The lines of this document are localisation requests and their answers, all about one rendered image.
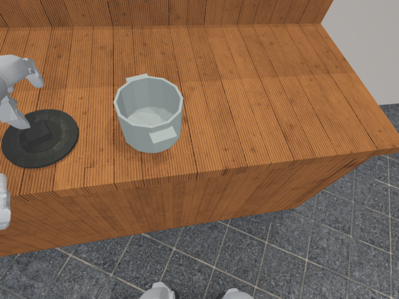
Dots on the pot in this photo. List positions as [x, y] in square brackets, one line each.
[150, 111]

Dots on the robot right shin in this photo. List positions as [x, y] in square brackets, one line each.
[231, 290]

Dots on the robot left hand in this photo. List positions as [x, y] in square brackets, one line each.
[14, 69]

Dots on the knob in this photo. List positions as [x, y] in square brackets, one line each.
[38, 131]

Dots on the robot left shin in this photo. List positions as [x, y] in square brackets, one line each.
[159, 284]

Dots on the lid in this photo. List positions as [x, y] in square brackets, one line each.
[19, 151]

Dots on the robot shin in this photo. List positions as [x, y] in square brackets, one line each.
[231, 290]
[159, 284]

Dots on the table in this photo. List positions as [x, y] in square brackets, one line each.
[272, 114]

